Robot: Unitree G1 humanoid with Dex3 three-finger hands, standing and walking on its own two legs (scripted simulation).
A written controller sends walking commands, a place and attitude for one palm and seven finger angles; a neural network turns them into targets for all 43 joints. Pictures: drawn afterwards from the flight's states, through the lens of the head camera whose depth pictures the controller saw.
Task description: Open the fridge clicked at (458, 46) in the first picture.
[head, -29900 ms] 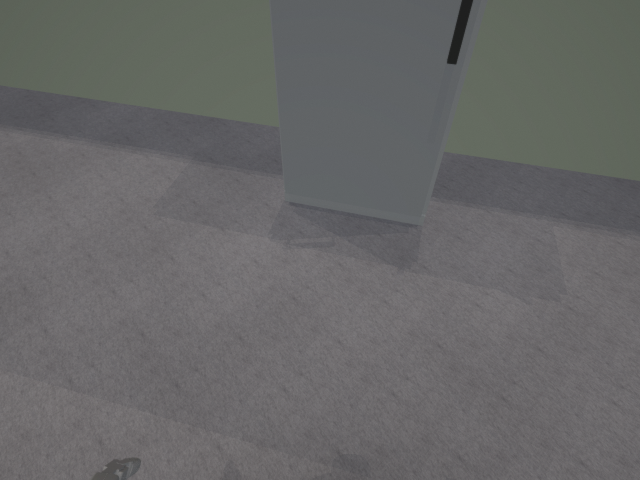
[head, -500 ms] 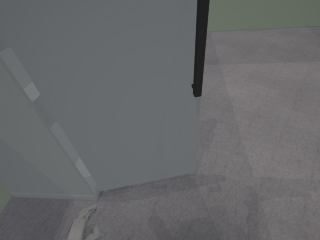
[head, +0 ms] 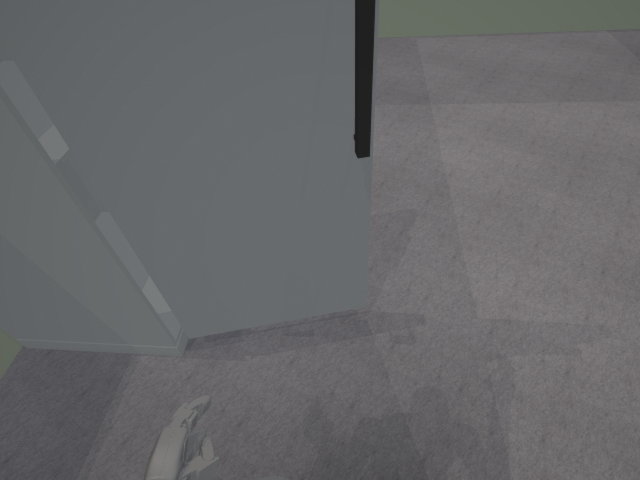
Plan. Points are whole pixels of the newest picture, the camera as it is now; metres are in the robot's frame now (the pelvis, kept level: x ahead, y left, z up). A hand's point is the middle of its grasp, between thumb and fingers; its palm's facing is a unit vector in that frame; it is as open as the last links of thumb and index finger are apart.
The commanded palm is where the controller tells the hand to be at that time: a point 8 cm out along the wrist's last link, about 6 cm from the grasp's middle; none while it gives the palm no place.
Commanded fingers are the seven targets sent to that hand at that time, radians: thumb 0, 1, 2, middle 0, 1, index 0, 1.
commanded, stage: stop stepping back and stand still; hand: right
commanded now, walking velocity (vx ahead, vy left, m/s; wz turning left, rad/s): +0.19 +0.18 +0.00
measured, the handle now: (361, 26) +0.75 -0.03 +0.24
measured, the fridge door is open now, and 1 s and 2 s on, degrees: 75 75 75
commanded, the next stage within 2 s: let the arm hang, fingers relaxed in 0.14 s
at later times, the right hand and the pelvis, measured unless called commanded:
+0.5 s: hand out of the picture +0.12 -0.16 -0.16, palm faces -0.02 +0.98 -0.18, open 7.3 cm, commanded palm none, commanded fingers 0.00 -0.90 -0.90 0.20 0.30 0.20 0.30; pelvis +0.00 +0.01 -0.02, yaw -2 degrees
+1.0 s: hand out of the picture +0.04 -0.17 -0.16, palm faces +0.02 +0.96 -0.26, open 7.3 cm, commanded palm none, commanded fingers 0.00 -0.90 -0.90 0.20 0.30 0.20 0.30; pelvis +0.02 +0.03 +0.01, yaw -2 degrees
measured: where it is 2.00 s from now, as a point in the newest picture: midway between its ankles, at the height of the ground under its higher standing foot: outside the picture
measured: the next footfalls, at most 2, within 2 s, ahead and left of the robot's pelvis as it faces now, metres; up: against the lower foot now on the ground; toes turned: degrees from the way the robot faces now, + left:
left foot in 0.08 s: +0.10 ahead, +0.14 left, +0.00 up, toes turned -2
